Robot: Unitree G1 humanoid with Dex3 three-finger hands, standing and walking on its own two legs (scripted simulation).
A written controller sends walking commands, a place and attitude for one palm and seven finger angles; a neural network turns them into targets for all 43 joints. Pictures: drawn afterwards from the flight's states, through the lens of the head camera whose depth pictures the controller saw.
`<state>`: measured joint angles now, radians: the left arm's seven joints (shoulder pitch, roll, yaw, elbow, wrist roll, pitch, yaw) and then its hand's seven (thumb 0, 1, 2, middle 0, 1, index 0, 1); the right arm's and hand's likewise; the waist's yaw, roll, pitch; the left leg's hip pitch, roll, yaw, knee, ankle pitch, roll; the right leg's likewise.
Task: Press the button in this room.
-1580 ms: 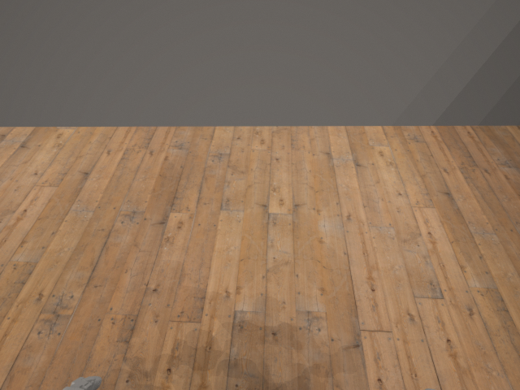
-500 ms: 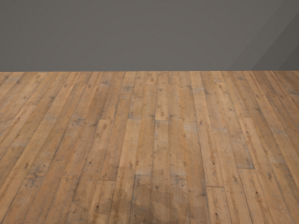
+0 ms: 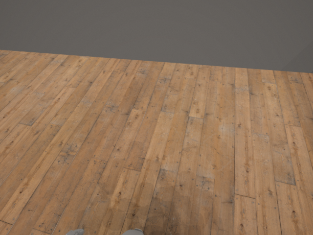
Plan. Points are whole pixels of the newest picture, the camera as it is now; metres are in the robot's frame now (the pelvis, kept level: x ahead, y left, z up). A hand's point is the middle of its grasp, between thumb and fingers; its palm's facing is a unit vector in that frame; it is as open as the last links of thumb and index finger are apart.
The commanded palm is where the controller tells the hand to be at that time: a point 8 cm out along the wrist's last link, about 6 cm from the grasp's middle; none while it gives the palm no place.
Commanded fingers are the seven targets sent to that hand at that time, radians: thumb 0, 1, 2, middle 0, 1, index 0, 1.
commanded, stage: turn or walk to find it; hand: left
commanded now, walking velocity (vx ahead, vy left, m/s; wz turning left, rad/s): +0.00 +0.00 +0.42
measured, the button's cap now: out of the picture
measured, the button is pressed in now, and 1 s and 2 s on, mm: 0 0 0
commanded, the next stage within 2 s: none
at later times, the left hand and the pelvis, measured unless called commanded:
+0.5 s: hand out of the picture -0.07 +0.25 -0.17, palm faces +0.28 -0.93 -0.25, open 7.4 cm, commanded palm none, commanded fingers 0.00 0.90 0.90 -0.20 -0.30 -0.20 -0.30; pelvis -0.04 +0.03 +0.00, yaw +13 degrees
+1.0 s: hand out of the picture -0.10 +0.18 -0.15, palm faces +0.45 -0.86 -0.24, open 7.4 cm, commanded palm none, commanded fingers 0.00 0.90 0.90 -0.20 -0.30 -0.20 -0.30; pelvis -0.07 -0.01 +0.01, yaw +27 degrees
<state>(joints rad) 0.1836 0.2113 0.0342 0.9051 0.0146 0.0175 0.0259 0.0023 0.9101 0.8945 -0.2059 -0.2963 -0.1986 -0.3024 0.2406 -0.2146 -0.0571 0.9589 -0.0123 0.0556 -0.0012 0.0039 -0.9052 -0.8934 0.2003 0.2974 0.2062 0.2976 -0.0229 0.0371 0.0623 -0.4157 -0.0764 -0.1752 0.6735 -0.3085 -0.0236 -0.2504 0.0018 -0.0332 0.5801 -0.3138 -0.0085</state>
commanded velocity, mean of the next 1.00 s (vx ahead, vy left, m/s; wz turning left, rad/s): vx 0.00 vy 0.00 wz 0.42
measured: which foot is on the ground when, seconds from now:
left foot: up 0.00-0.34, down 0.36-0.76, up 0.78-1.00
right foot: down 0.00-0.36, up 0.38-0.72, down 0.74-1.00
